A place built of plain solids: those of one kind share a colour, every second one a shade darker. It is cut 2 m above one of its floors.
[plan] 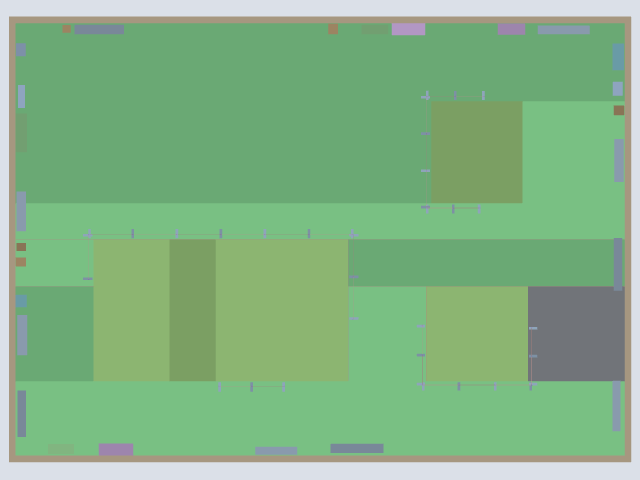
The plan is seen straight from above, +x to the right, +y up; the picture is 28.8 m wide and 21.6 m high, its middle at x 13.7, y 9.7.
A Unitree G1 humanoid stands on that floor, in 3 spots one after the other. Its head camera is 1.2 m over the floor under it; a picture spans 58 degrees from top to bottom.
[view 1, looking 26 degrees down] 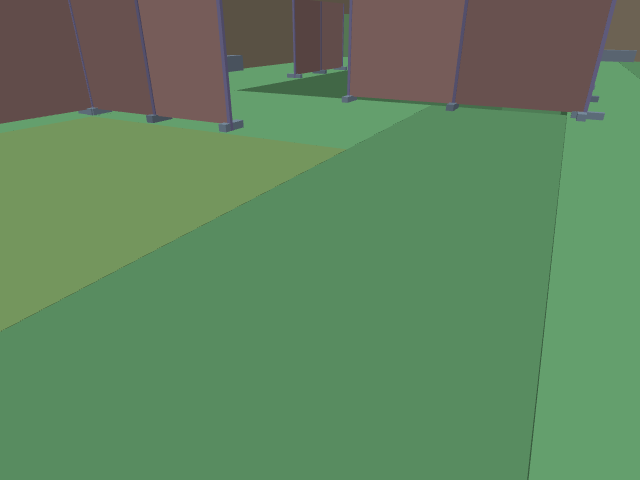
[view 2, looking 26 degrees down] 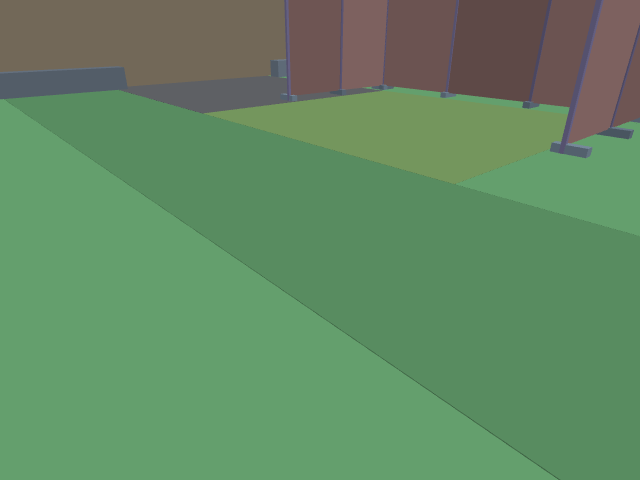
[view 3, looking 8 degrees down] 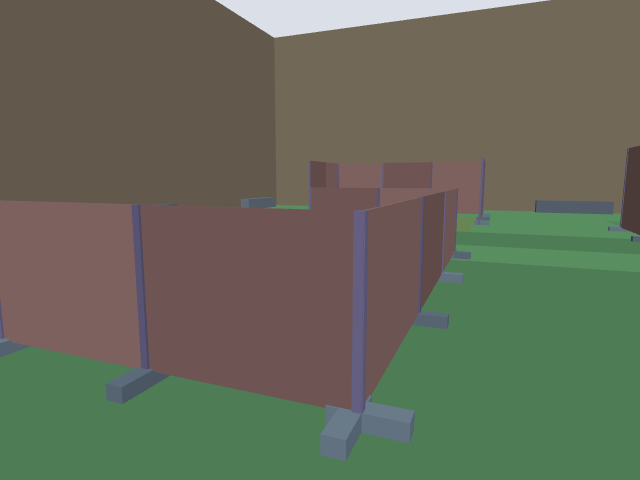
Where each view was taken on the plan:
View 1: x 22.81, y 9.58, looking -152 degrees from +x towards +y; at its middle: surround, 2.74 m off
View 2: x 16.55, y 10.81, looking -41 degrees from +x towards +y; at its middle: surround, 2.74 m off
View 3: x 17.93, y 18.03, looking -68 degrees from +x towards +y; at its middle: guard_panel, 2.03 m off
